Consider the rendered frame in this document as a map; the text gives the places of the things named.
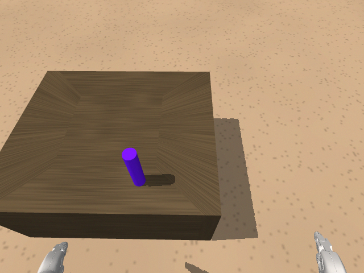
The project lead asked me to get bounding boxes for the left robot hand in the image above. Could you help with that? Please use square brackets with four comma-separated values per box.
[38, 242, 68, 273]

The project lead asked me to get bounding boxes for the right robot hand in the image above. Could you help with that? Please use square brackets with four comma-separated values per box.
[314, 231, 347, 273]

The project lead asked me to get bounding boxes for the can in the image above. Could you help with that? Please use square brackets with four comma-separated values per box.
[122, 148, 146, 187]

